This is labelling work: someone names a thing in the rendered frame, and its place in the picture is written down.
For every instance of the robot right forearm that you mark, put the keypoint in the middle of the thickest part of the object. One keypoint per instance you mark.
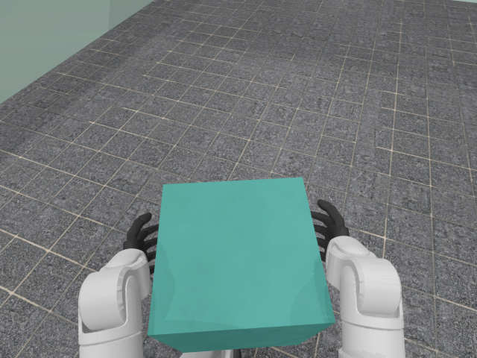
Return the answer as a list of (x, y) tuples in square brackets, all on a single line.
[(370, 300)]

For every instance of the robot left forearm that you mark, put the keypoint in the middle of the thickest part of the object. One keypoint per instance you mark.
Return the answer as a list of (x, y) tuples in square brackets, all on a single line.
[(110, 310)]

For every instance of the robot left hand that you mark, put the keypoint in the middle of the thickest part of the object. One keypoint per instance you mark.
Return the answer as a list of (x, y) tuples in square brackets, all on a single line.
[(136, 236)]

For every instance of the carton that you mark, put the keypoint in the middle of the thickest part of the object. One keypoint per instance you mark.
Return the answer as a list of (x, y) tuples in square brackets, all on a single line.
[(237, 266)]

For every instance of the robot right hand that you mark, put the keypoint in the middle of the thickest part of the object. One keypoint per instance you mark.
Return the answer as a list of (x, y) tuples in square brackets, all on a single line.
[(334, 222)]

